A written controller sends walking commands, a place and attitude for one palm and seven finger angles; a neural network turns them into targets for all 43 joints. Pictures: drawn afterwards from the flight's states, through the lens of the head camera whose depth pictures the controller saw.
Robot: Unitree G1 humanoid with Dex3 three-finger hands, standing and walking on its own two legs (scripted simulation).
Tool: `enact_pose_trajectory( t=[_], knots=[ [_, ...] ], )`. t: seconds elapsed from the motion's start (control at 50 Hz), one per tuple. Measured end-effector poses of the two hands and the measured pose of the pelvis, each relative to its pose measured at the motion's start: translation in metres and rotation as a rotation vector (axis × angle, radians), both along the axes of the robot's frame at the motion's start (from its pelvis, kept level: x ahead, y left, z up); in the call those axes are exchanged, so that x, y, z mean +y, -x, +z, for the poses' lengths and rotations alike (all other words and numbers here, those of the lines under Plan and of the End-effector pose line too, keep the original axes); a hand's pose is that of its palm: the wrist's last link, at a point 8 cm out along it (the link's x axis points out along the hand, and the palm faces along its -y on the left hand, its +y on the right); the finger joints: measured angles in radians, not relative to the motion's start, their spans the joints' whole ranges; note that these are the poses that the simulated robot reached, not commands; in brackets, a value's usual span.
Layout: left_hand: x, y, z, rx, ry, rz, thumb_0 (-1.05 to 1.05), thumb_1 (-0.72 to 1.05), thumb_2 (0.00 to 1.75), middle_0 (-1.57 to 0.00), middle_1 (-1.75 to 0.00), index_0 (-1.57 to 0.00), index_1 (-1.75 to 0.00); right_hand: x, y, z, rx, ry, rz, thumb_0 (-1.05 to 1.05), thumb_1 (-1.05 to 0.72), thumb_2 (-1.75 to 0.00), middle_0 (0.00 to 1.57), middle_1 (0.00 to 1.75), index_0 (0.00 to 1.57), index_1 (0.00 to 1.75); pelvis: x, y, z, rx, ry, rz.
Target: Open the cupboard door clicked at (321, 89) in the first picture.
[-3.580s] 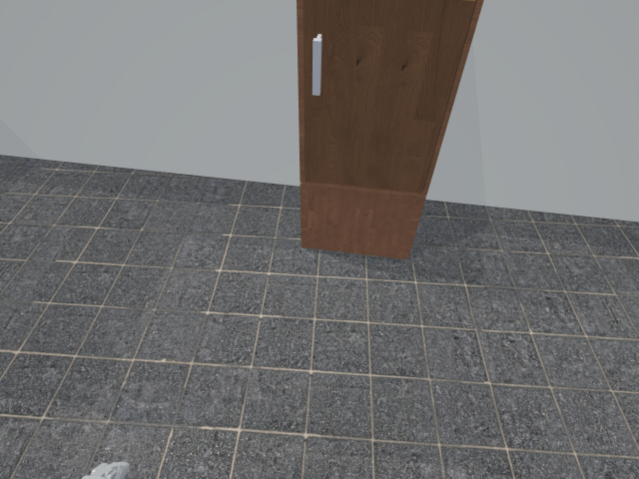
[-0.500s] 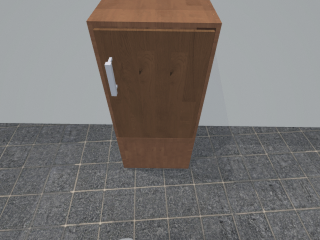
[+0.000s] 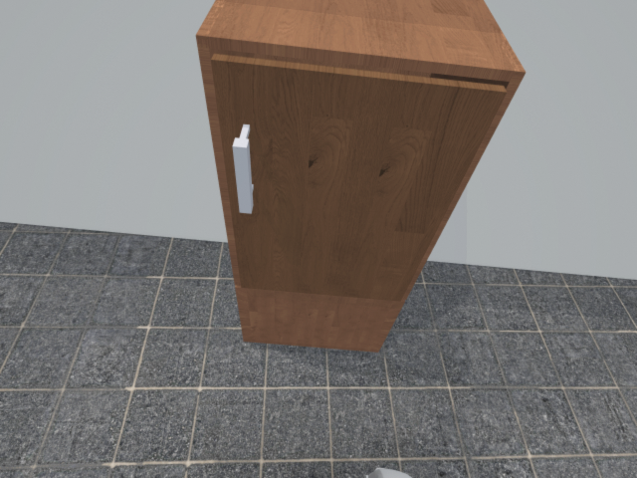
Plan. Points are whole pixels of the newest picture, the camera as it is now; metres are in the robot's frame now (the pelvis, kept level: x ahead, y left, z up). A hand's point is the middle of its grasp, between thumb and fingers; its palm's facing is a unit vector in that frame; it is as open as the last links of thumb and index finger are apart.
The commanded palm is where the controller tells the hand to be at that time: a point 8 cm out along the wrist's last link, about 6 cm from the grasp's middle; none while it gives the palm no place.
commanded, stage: come to a stop and stand still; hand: left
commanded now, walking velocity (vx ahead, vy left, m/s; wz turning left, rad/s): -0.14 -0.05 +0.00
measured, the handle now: (245, 170) +0.55 +0.17 +0.03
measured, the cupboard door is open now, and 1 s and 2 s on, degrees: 0 0 0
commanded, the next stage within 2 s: look again from close up in 1.34 s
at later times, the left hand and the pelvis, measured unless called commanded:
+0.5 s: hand out of the picture +0.03 +0.09 -0.16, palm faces +0.04 -0.97 -0.25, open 7.2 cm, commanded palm none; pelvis -0.02 -0.09 +0.00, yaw +1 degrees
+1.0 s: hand out of the picture -0.08 +0.07 -0.18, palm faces +0.09 -0.99 -0.15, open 7.3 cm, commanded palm none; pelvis -0.05 -0.09 +0.00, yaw +1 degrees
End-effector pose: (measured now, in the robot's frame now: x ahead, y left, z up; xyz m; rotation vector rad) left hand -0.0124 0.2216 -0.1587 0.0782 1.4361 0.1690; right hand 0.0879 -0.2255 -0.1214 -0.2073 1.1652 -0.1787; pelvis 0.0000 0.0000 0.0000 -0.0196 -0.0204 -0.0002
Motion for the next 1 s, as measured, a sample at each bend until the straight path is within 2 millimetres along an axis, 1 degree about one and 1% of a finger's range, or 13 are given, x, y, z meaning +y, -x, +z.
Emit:
enact_pose_trajectory(
  t=[0.08, 0.14, 0.2, 0.26, 0.3, 0.36, 0.42, 0.5, 0.56, 0.62, 0.82, 0.92, 1.0],
  knots=[
    [0.002, -0.036, 0.005, -0.082, -0.035, -0.019, 0.00, 0.91, 0.90, -0.20, -0.30, -0.20, -0.30, -0.015, 0.016, -0.003, 0.044, 0.002, -0.024, -0.01, -0.94, -0.90, 0.21, 0.30, 0.21, 0.30, -0.010, 0.001, 0.000, 0.002, 0.000, 0.002],
    [-0.003, -0.053, 0.010, -0.130, -0.060, -0.037, 0.00, 0.91, 0.90, -0.20, -0.30, -0.20, -0.30, -0.027, 0.032, -0.010, 0.076, -0.013, -0.044, -0.01, -0.93, -0.90, 0.20, 0.30, 0.21, 0.30, -0.021, 0.004, -0.001, 0.003, -0.005, 0.002],
    [-0.014, -0.063, 0.017, -0.164, -0.086, -0.062, 0.00, 0.91, 0.90, -0.20, -0.30, -0.20, -0.30, -0.040, 0.050, -0.021, 0.103, -0.045, -0.065, 0.00, -0.92, -0.90, 0.20, 0.30, 0.21, 0.30, -0.034, 0.008, -0.004, 0.006, -0.018, 0.000],
    [-0.030, -0.064, 0.020, -0.191, -0.119, -0.083, 0.00, 0.91, 0.90, -0.20, -0.30, -0.20, -0.30, -0.054, 0.068, -0.038, 0.130, -0.089, -0.088, 0.00, -0.91, -0.90, 0.20, 0.30, 0.21, 0.30, -0.051, 0.011, -0.011, 0.010, -0.041, -0.004],
    [-0.044, -0.059, 0.026, -0.185, -0.126, -0.097, 0.00, 0.91, 0.90, -0.20, -0.30, -0.20, -0.30, -0.061, 0.081, -0.043, 0.157, -0.114, -0.104, 0.00, -0.91, -0.90, 0.20, 0.30, 0.20, 0.30, -0.060, 0.014, -0.010, 0.004, -0.035, -0.003],
    [-0.061, -0.050, 0.033, -0.173, -0.122, -0.098, 0.00, 0.92, 0.90, -0.20, -0.30, -0.20, -0.30, -0.067, 0.096, -0.042, 0.196, -0.139, -0.111, 0.01, -0.91, -0.90, 0.20, 0.30, 0.20, 0.30, -0.071, 0.015, -0.004, 0.008, -0.044, -0.003],
    [-0.070, -0.042, 0.034, -0.162, -0.122, -0.083, 0.00, 0.93, 0.90, -0.20, -0.30, -0.20, -0.30, -0.072, 0.108, -0.040, 0.222, -0.149, -0.110, 0.01, -0.91, -0.90, 0.20, 0.30, 0.20, 0.30, -0.081, 0.017, -0.001, 0.010, -0.045, 0.001],
    [-0.080, -0.031, 0.028, -0.156, -0.104, -0.058, 0.00, 0.94, 0.90, -0.20, -0.30, -0.21, -0.30, -0.076, 0.120, -0.039, 0.256, -0.139, -0.095, 0.01, -0.91, -0.90, 0.20, 0.30, 0.20, 0.30, -0.089, 0.021, -0.002, 0.015, -0.028, 0.014],
    [-0.084, -0.019, 0.018, -0.142, -0.082, -0.031, 0.00, 0.94, 0.90, -0.20, -0.30, -0.21, -0.30, -0.078, 0.125, -0.040, 0.267, -0.118, -0.077, 0.01, -0.91, -0.90, 0.20, 0.30, 0.20, 0.30, -0.091, 0.025, -0.006, 0.016, -0.006, 0.027],
    [-0.087, -0.004, 0.015, -0.116, -0.071, -0.006, 0.00, 0.95, 0.90, -0.20, -0.30, -0.21, -0.30, -0.078, 0.128, -0.032, 0.269, -0.104, -0.059, 0.01, -0.91, -0.90, 0.20, 0.30, 0.20, 0.30, -0.095, 0.030, -0.003, 0.003, -0.020, 0.022],
    [-0.102, 0.048, 0.013, -0.027, -0.018, 0.012, 0.00, 0.93, 0.90, -0.20, -0.30, -0.20, -0.30, -0.079, 0.136, -0.025, 0.237, -0.090, -0.037, 0.01, -0.91, -0.90, 0.20, 0.30, 0.20, 0.30, -0.094, 0.044, 0.003, -0.021, -0.019, 0.016],
    [-0.106, 0.068, 0.012, 0.010, 0.002, 0.021, 0.00, 0.92, 0.90, -0.20, -0.30, -0.20, -0.30, -0.073, 0.148, -0.024, 0.255, -0.096, -0.036, 0.01, -0.91, -0.90, 0.20, 0.30, 0.20, 0.30, -0.091, 0.049, 0.003, -0.016, -0.019, 0.016],
    [-0.106, 0.078, 0.012, 0.030, 0.011, 0.024, 0.00, 0.91, 0.90, -0.20, -0.30, -0.20, -0.30, -0.066, 0.162, -0.024, 0.280, -0.102, -0.046, 0.01, -0.91, -0.90, 0.20, 0.30, 0.20, 0.30, -0.087, 0.052, 0.004, -0.012, -0.019, 0.014]
  ],
)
